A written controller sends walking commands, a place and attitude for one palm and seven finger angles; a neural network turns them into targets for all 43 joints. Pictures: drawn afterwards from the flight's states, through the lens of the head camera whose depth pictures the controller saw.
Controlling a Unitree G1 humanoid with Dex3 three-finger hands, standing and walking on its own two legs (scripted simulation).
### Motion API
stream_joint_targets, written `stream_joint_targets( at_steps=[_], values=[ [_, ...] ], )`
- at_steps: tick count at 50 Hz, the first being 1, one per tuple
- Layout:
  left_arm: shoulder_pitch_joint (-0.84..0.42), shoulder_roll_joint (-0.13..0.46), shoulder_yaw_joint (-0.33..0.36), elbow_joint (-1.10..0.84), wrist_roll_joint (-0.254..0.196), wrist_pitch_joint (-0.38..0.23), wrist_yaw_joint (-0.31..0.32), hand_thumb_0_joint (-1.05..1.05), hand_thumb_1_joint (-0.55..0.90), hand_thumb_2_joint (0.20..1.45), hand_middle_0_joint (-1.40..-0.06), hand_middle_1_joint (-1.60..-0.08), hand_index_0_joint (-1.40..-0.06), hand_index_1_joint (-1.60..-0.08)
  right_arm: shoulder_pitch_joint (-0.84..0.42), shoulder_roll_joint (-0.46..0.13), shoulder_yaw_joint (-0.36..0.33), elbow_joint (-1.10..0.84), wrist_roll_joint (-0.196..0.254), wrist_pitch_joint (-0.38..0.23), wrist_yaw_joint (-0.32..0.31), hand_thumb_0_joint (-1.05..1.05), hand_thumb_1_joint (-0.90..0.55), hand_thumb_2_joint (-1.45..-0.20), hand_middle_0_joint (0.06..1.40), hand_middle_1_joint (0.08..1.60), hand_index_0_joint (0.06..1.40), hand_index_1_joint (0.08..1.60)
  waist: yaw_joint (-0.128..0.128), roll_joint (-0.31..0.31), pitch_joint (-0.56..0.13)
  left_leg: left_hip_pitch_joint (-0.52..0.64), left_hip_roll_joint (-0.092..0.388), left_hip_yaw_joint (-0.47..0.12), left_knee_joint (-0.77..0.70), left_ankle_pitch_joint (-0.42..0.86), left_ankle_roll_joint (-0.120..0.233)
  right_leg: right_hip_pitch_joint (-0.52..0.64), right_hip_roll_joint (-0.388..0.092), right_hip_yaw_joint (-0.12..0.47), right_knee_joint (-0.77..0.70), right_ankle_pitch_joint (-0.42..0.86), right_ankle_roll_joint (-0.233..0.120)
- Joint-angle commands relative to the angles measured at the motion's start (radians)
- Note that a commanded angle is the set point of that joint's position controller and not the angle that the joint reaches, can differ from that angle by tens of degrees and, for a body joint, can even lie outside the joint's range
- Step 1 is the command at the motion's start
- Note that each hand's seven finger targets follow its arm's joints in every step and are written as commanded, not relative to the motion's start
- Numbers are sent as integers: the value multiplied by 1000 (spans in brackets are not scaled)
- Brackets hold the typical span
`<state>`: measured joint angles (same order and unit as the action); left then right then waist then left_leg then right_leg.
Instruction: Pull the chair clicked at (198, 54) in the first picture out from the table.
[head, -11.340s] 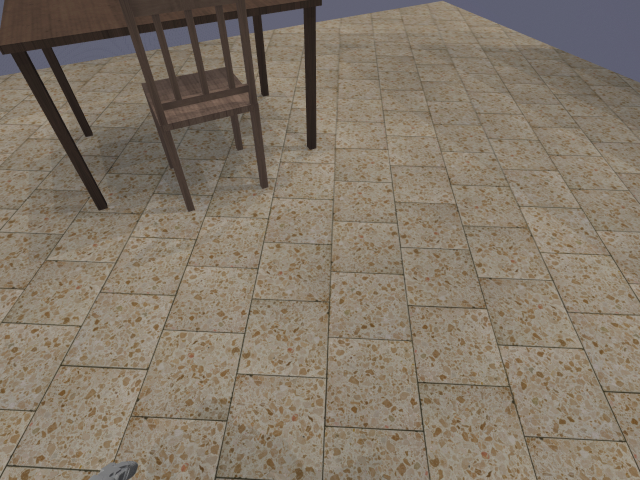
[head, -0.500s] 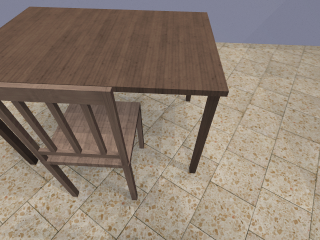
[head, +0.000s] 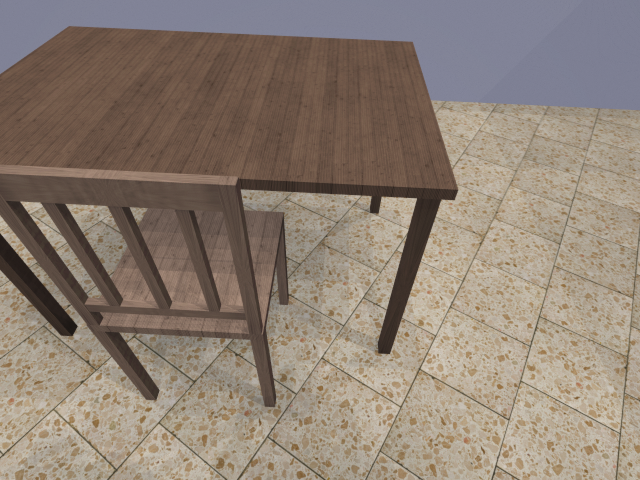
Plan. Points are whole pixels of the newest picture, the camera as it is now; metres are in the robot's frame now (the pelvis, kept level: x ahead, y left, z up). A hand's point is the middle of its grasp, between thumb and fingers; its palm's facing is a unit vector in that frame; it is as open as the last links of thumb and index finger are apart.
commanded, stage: look again from close up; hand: left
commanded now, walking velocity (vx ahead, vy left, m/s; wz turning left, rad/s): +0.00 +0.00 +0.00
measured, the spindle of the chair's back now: (144, 261) +0.49 +0.36 -0.09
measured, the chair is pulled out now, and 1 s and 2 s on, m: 0.00 0.00 0.00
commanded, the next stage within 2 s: raise the hand toward the chair's back in 1.30 s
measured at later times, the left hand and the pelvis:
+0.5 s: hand out of the picture -0.02 +0.17 -0.17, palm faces +0.01 -0.98 -0.17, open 7.4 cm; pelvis +0.00 +0.01 +0.00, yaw +0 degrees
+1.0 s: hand out of the picture +0.00 +0.16 -0.17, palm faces +0.01 -0.99 -0.17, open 7.3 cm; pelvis +0.01 +0.00 +0.00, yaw -1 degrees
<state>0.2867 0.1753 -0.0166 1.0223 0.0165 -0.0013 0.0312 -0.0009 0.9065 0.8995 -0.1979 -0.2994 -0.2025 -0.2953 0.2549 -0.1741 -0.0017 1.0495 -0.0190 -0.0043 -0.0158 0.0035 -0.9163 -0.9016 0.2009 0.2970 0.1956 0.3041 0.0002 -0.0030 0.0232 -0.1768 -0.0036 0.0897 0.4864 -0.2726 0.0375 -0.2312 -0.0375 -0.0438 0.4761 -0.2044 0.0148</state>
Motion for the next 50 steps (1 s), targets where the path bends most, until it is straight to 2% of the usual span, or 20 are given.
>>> stream_joint_targets(
  at_steps=[1, 14, 18, 23, 31, 34, 41, 50],
  values=[
    [57, 104, 28, -26, 0, -17, 11, 0, 900, 900, -200, -300, -200, -300, 45, -110, -21, -26, 6, -14, -4, 0, -900, -900, 200, 300, 200, 300, -4, -1, 45, -72, 107, -122, -151, 15, 0, 13, -67, 87, -92, 35, -30],
    [108, 57, 25, 34, 2, -16, 14, 0, 900, 900, -200, -300, -200, -300, 95, -85, -22, 30, 9, -11, -6, 0, -900, -900, 200, 300, 200, 300, -4, 28, 74, -96, 120, -143, -216, -82, 2, 13, -60, 68, -92, 19, -24],
    [116, 48, 25, 44, 4, -17, 16, 0, 900, 900, -200, -300, -200, -300, 107, -79, -22, 38, 10, -10, -7, 0, -900, -900, 200, 300, 200, 300, -3, 7, 75, -101, 121, -146, -218, -88, 4, 17, -60, 67, -92, 18, -23],
    [125, 36, 26, 52, 4, -17, 17, 0, 900, 900, -200, -300, -200, -300, 117, -70, -23, 45, 9, -8, -8, 0, -900, -900, 200, 300, 200, 300, -5, 15, 91, -101, 121, -144, -223, -99, 2, -6, -58, 70, -91, 9, -25],
    [129, 26, 29, 52, 1, -23, 19, 0, 900, 900, -200, -300, -200, -300, 130, -51, -21, 50, 10, -12, -10, 0, -900, -900, 200, 300, 200, 300, -9, -29, 68, -62, 108, -115, -177, -8, 1, -13, -68, 93, -100, 33, -29],
    [128, 22, 29, 51, 1, -23, 21, 0, 900, 900, -200, -300, -200, -300, 128, -46, -19, 55, 10, -15, -11, 0, -900, -900, 200, 300, 200, 300, -9, -2, 53, -45, 112, -111, -172, 44, 1, -2, -67, 92, -90, 78, -30],
    [126, 21, 29, 58, 0, -24, 21, 0, 900, 900, -200, -300, -200, -300, 124, -41, -15, 61, 10, -16, -14, 0, -900, -900, 200, 300, 200, 300, -6, 8, 64, -38, 112, -104, -171, 64, -2, 7, -69, 97, -98, 92, -32],
    [123, 25, 29, 60, 0, -25, 20, 0, 900, 900, -200, -300, -200, -300, 127, -42, -13, 68, 10, -15, -14, 0, -900, -900, 200, 300, 200, 300, -8, -10, 68, -27, 114, -96, -170, 75, -5, 14, -69, 99, -109, 101, -32]
  ],
)
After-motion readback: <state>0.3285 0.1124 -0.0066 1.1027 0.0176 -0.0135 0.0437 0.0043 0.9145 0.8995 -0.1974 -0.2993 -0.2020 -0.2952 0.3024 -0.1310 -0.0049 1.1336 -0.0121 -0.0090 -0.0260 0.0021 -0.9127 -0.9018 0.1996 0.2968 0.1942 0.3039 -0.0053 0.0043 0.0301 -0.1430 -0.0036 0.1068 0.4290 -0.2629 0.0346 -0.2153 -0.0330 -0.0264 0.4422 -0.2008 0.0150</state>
